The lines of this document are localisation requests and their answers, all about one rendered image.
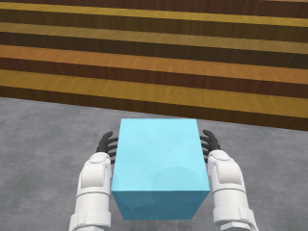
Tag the robot right hand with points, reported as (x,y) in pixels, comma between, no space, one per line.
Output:
(213,143)

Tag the carton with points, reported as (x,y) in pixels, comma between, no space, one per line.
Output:
(160,171)

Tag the right robot forearm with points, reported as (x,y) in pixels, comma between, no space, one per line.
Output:
(231,211)

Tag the left robot forearm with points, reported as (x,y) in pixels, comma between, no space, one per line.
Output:
(93,194)

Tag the robot left hand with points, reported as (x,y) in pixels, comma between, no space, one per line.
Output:
(103,145)

